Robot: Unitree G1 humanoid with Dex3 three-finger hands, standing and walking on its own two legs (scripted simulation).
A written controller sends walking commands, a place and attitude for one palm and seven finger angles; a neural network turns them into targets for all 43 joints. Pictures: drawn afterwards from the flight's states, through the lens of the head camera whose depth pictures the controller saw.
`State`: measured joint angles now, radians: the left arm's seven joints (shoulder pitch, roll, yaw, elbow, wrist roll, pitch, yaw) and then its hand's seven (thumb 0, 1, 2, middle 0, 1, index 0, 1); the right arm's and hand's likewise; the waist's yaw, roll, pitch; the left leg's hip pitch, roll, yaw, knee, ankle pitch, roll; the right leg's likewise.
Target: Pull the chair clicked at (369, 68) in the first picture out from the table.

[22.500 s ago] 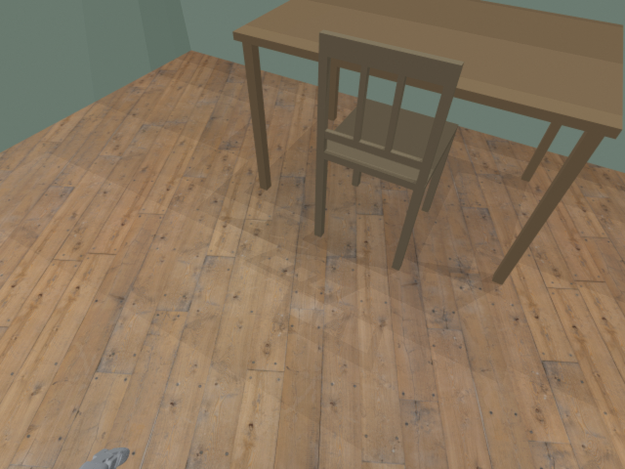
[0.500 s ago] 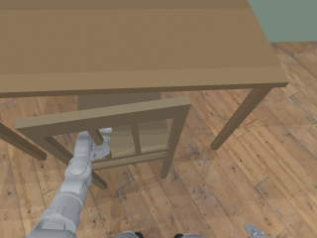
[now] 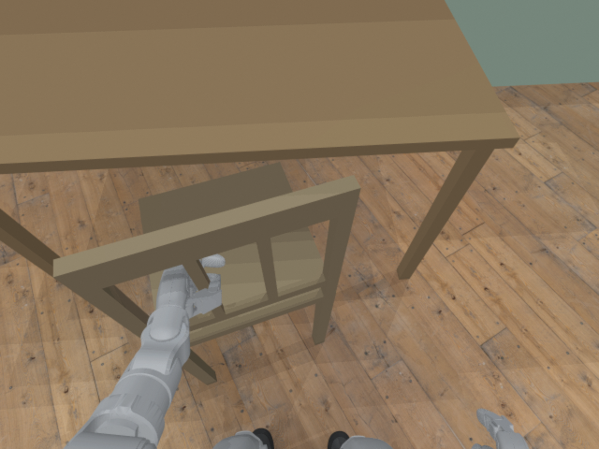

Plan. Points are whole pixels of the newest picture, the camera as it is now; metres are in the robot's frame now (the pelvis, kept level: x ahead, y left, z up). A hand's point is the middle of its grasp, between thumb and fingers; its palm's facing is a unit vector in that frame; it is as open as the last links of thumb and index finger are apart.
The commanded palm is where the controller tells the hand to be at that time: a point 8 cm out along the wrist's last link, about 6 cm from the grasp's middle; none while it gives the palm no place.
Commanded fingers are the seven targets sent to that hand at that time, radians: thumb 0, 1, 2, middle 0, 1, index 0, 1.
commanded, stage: step backward, pulling the chair out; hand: left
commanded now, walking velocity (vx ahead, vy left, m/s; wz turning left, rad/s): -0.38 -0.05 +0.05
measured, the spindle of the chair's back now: (206, 288) +0.37 +0.15 -0.11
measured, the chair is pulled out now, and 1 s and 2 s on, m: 0.13 0.23 0.35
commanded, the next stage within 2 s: none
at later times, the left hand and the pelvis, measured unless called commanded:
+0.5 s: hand (216, 328) +0.29 +0.12 -0.07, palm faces +0.00 -0.98 -0.17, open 5.2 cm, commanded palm +0.27 +0.17 -0.06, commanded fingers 0.00 0.90 0.90 -0.50 -1.45 -0.50 -1.45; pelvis -0.05 +0.01 -0.01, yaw +3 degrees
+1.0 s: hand (211, 364) +0.24 +0.12 -0.07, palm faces -0.05 -0.99 -0.16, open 5.0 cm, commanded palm +0.23 +0.17 -0.06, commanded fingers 0.00 0.90 0.90 -0.50 -1.45 -0.50 -1.45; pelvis -0.09 +0.02 +0.00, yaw +1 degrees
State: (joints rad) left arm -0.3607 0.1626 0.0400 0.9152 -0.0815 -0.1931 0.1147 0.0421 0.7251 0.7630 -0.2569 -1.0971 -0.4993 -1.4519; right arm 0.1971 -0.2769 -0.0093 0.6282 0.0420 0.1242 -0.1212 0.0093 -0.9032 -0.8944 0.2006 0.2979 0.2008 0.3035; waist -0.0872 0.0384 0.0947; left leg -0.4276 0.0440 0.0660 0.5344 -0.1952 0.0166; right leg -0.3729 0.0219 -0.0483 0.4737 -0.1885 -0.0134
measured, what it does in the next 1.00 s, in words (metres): steps on the spot: left foot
